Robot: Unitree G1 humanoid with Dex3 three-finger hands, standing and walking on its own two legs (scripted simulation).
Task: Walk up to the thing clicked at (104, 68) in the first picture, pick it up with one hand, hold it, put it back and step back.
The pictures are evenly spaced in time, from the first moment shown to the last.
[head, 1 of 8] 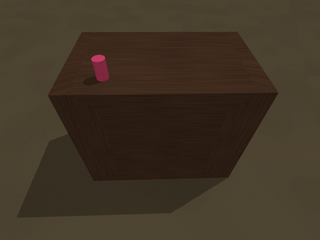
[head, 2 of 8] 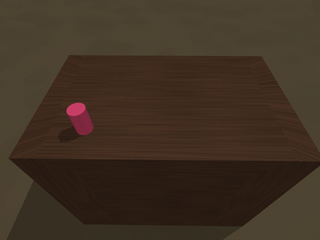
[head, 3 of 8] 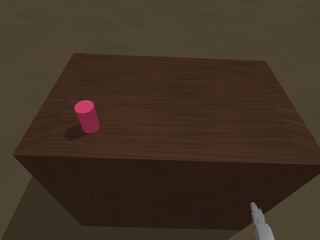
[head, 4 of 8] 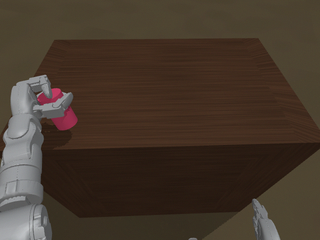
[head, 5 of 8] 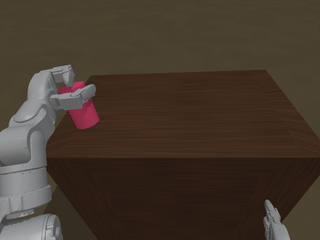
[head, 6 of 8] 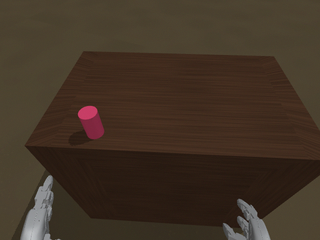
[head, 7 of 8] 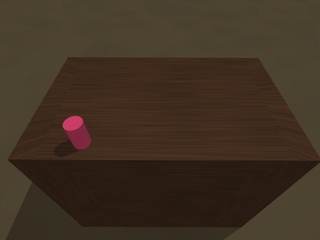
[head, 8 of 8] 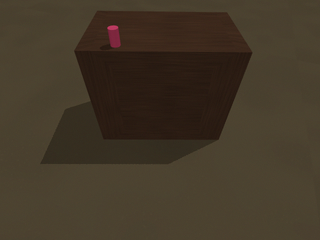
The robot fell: no
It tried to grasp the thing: yes
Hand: left
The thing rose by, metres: 0.23
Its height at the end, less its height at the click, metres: +0.00
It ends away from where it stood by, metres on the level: 0.05
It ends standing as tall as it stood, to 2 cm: yes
